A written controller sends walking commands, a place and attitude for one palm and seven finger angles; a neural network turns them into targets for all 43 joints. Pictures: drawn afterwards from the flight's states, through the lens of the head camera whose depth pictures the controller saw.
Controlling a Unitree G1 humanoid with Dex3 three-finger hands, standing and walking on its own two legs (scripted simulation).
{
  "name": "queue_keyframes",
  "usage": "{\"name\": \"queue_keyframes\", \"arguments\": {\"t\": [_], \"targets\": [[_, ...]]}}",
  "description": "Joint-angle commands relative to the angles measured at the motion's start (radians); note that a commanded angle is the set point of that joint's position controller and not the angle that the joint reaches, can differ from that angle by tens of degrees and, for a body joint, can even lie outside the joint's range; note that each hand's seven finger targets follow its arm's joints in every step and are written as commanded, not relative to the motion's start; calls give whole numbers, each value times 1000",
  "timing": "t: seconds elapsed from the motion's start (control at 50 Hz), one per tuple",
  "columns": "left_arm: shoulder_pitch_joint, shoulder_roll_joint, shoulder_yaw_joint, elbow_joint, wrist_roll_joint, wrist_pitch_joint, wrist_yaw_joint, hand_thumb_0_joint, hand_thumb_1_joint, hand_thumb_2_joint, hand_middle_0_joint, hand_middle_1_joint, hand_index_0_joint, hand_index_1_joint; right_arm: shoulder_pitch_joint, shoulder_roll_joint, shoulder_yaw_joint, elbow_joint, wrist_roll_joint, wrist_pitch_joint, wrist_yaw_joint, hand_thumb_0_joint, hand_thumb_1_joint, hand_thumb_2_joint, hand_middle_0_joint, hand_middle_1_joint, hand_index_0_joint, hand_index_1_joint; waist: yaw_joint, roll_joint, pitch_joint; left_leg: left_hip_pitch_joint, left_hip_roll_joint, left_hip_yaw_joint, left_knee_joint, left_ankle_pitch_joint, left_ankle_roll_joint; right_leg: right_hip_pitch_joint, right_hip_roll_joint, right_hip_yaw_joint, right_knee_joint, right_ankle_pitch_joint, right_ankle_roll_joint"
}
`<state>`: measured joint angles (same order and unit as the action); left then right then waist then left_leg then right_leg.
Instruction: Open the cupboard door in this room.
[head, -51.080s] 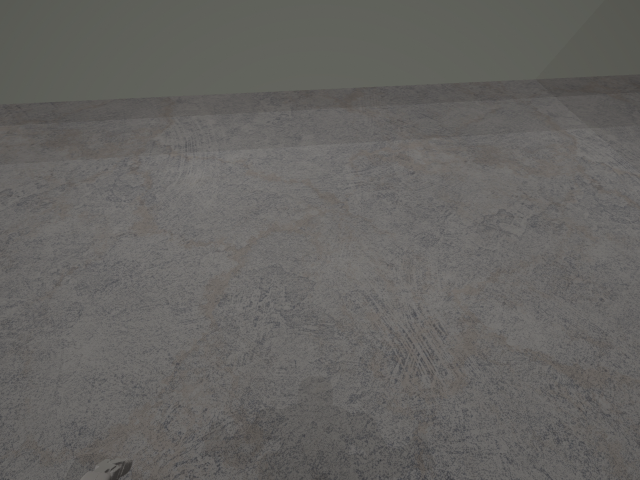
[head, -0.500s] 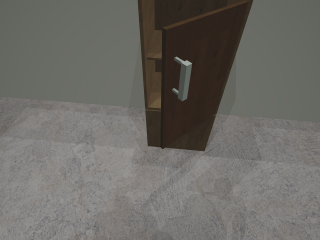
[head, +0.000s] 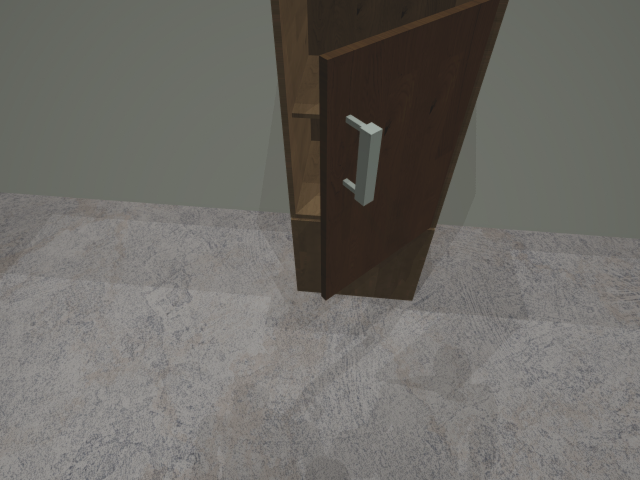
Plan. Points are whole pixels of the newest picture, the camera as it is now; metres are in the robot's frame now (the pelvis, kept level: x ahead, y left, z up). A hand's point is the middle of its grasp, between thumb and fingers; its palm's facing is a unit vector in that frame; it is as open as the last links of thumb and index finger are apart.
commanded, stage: look to check the result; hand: left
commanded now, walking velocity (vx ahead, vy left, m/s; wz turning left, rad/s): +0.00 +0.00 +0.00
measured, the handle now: (358, 160) +0.58 -0.03 +0.08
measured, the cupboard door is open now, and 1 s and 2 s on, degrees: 45 45 45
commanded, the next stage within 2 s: walk to a spot facing it in 0.24 s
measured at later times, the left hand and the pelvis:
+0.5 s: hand out of the picture +0.00 +0.16 -0.18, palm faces +0.04 -0.98 -0.18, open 7.4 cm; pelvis +0.01 -0.01 +0.00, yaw -2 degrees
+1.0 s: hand out of the picture +0.08 +0.14 -0.16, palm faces -0.18 -0.93 -0.31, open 7.4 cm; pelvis -0.02 -0.05 +0.00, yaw -16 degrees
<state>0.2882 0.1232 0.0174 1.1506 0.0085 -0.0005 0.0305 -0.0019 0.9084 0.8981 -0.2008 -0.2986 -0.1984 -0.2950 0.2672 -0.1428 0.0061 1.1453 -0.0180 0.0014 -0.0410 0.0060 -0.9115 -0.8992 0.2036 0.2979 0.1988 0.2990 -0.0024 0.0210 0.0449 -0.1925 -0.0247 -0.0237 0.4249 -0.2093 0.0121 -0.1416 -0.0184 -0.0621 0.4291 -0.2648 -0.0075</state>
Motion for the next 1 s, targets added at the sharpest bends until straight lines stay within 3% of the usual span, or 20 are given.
{"name": "queue_keyframes", "arguments": {"t": [0.0,0.08,0.34,0.4,0.5,0.54,0.6,0.64,0.68,0.7,0.74,0.78,0.8,0.82,0.84,0.86,0.88,0.9,0.94,0.98], "targets": [[72,107,17,-18,-3,-15,8,0,900,900,-200,-300,-200,-300,58,-87,-14,-22,1,-7,-3,0,-900,-900,200,300,200,300,3,-47,28,-12,95,-69,-62,140,23,-18,-84,79,-100,98,-31],[65,107,17,-18,-4,-15,8,0,900,900,-200,-300,-200,-300,55,-86,-12,-15,-1,-9,-4,0,-900,-900,200,300,200,300,2,-16,33,-11,94,-69,-67,157,21,-13,-86,81,-97,118,-31],[55,115,20,-22,-3,-19,8,0,900,900,-200,-300,-200,-300,47,-95,-15,-14,0,-11,-6,0,-900,-900,200,300,200,300,2,-17,27,5,98,-67,-69,187,20,8,-88,79,-105,162,-33],[58,117,32,-30,-1,-7,8,0,900,900,-200,-300,-200,-300,57,-93,-22,-18,0,-1,-13,0,-900,-900,200,300,200,300,1,-29,26,18,110,-38,-31,185,16,-18,-86,97,-84,211,-36],[28,151,61,-69,6,16,-2,0,900,900,-200,-300,-200,-300,31,-120,-50,-61,-1,20,-18,0,-900,-900,200,300,200,300,-2,-50,35,-2,128,7,26,80,9,-89,-89,150,-42,192,-51],[3,159,71,-95,7,24,-8,0,900,900,-200,-300,-200,-300,30,-133,-60,-81,-4,22,-20,0,-900,-900,200,300,200,300,-9,-30,37,-12,144,3,22,46,12,-120,-75,162,-9,172,-52],[-11,150,78,-129,9,29,-17,0,900,900,-200,-300,-200,-300,21,-168,-74,-111,-5,19,-23,0,-900,-900,200,300,200,300,-5,66,12,21,217,-59,-28,26,48,-182,-18,135,88,118,-34],[-26,135,81,-154,11,36,-25,0,900,900,-200,-300,-200,-300,28,-200,-86,-129,-9,15,-25,0,-900,-900,200,300,200,300,-7,157,8,14,313,-150,-107,5,106,-226,29,85,239,-36,-17],[-56,129,84,-183,14,43,-32,0,900,900,-200,-300,-200,-300,28,-216,-90,-147,-15,8,-23,0,-900,-900,200,300,200,300,-13,203,2,8,389,-178,-151,100,169,-265,21,60,436,-251,-3],[-59,126,86,-191,14,43,-35,0,900,900,-200,-300,-200,-300,22,-214,-87,-157,-16,7,-23,0,-900,-900,200,300,200,300,-7,173,-8,7,404,-173,-141,137,184,-261,5,70,464,-274,-4],[-38,116,85,-193,12,38,-40,0,900,900,-200,-300,-200,-300,-29,-220,-90,-180,-21,5,-20,0,-900,-900,200,300,200,300,23,122,-14,-13,380,-83,-78,251,154,-207,-7,59,372,-234,-5],[37,129,89,-175,11,29,-42,0,900,900,-200,-300,-200,-300,-65,-226,-95,-197,-14,11,-17,0,-900,-900,200,300,200,300,61,64,-49,-33,313,24,72,243,80,-76,4,29,144,-33,1],[83,177,98,-167,18,19,-36,0,900,900,-200,-300,-200,-300,-73,-203,-94,-211,-4,16,-14,0,-900,-900,200,300,200,300,80,-101,-58,-114,221,90,222,81,16,12,-42,116,-41,149,-9],[95,300,123,-167,30,11,-19,0,900,900,-200,-300,-200,-300,-87,-126,-86,-247,5,19,-5,0,-900,-900,200,300,200,300,82,-414,-32,-359,68,177,469,-317,-53,98,-303,507,-151,365,-85],[108,312,117,-167,12,16,-12,0,900,900,-200,-300,-200,-300,-122,-160,-90,-253,0,31,-2,0,-900,-900,200,300,200,300,100,-336,-21,-371,61,63,627,-403,-51,52,-340,530,-129,460,-149],[67,290,112,-185,12,17,-9,0,900,900,-200,-300,-200,-300,-113,-157,-93,-248,1,35,3,0,-900,-900,200,300,200,300,66,-237,-9,-391,80,10,696,-338,-47,33,-308,469,-117,368,-186],[12,257,111,-202,14,18,-4,0,900,900,-200,-300,-200,-300,-131,-156,-97,-242,-1,38,3,0,-900,-900,200,300,200,300,46,-242,4,-407,89,2,723,-284,-50,13,-246,462,-107,346,-177],[-13,240,109,-211,11,18,1,0,900,900,-200,-300,-200,-300,-137,-164,-98,-241,0,39,5,0,-900,-900,200,300,200,300,39,-194,-2,-406,97,-1,736,-234,-55,22,-224,439,-90,374,-159],[-9,232,101,-223,8,8,1,0,900,900,-200,-300,-200,-300,-142,-148,-93,-242,1,41,10,0,-900,-900,200,300,200,300,32,-108,-26,-394,93,-4,732,-178,-68,45,-197,399,-72,438,-153],[8,244,101,-225,8,5,2,0,900,900,-200,-300,-200,-300,-152,-139,-91,-249,2,46,10,0,-900,-900,200,300,200,300,33,-84,-46,-389,84,-8,710,-163,-74,65,-185,393,-67,455,-146]]}}
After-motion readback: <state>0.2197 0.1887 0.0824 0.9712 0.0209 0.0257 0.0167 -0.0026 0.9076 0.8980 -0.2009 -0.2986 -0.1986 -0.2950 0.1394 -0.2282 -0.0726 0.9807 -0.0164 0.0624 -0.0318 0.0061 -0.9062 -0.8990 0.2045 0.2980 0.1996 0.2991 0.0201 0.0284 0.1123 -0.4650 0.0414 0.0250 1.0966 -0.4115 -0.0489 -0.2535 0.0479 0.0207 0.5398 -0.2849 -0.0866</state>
